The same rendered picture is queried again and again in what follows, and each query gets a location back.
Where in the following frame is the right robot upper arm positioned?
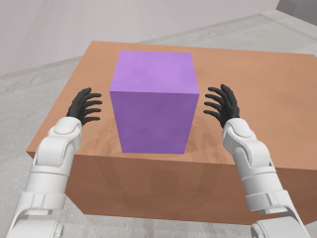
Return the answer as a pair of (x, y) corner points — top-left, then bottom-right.
(251, 216), (308, 238)

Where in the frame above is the left robot hand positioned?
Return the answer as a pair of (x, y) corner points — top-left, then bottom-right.
(65, 87), (103, 127)

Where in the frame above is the carton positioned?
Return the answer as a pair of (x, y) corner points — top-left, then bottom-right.
(109, 51), (200, 155)

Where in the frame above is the right robot hand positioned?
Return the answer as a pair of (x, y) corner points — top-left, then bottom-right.
(203, 83), (240, 129)

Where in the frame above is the pedestal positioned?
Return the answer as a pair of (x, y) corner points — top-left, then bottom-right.
(26, 41), (317, 226)

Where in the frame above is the robot left forearm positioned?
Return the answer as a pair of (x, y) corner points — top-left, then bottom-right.
(4, 116), (83, 238)

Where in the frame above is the robot right forearm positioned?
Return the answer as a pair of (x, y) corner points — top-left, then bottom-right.
(222, 118), (311, 238)

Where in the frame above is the left robot upper arm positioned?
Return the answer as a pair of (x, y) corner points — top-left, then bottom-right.
(9, 219), (64, 238)

